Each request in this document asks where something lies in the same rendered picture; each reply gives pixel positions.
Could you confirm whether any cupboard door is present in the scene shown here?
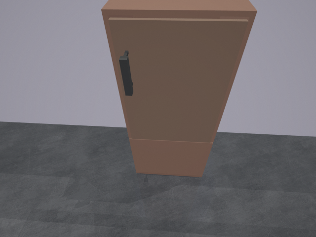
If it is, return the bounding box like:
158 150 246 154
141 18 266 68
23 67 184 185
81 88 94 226
108 17 248 143

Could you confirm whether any handle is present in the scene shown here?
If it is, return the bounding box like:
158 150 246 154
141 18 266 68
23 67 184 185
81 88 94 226
119 50 133 96

